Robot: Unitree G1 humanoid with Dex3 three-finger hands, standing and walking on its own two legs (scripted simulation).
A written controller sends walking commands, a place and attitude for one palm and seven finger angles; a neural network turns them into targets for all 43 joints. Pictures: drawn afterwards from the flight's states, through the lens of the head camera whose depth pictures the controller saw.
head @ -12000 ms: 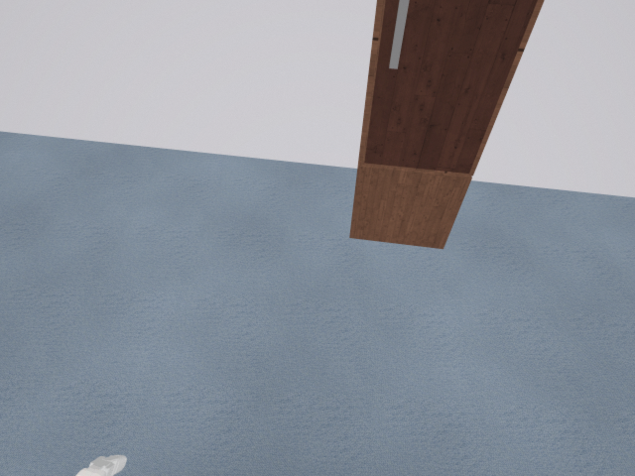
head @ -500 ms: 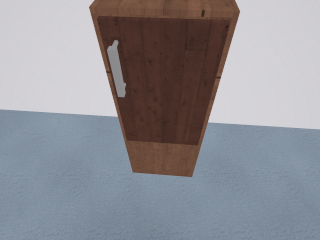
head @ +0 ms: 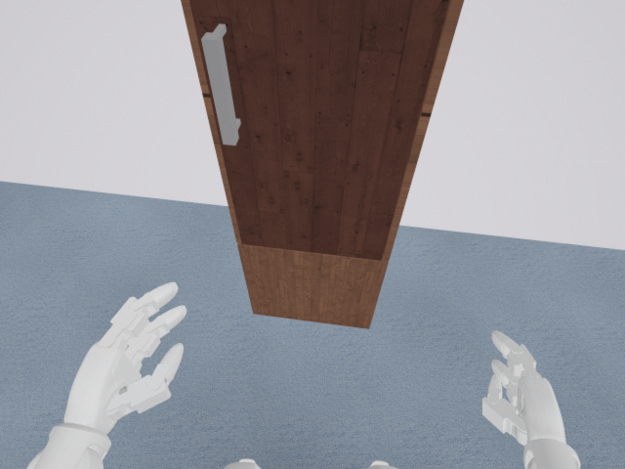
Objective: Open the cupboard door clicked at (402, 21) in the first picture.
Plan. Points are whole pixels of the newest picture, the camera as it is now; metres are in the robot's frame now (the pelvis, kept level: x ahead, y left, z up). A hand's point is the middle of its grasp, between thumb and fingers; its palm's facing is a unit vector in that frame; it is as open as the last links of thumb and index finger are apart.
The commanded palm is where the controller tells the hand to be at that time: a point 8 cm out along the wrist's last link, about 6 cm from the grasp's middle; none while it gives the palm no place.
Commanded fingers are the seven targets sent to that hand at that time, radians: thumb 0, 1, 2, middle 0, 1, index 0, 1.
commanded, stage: raise the hand with hooked fingers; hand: left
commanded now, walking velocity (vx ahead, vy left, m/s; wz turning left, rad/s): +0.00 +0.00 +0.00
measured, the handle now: (226, 88) +0.63 +0.18 +0.16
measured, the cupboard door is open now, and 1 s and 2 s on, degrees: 0 0 0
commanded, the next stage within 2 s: move the hooked fingers beside the handle in 1.74 s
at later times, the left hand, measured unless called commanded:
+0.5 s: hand (90, 345) +0.23 +0.26 +0.08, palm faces -0.06 -1.00 -0.06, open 11.2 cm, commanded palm +0.20 +0.31 +0.09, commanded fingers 0.00 -0.13 0.46 -0.27 -0.96 -0.27 -0.96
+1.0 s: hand (38, 281) +0.27 +0.30 +0.15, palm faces -0.01 -1.00 -0.06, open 13.8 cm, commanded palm +0.24 +0.34 +0.15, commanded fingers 0.00 -0.50 0.30 -0.30 -1.20 -0.30 -1.20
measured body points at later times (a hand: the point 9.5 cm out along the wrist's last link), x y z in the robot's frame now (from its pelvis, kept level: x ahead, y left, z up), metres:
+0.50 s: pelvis -0.01 +0.03 +0.01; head +0.02 +0.03 +0.46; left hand +0.23 +0.31 +0.09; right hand +0.12 -0.21 -0.07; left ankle +0.01 +0.15 -0.68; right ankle +0.02 -0.11 -0.68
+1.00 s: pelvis +0.01 +0.03 +0.03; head +0.01 +0.03 +0.48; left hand +0.26 +0.35 +0.15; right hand +0.20 -0.19 -0.02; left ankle +0.01 +0.15 -0.68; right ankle +0.02 -0.11 -0.68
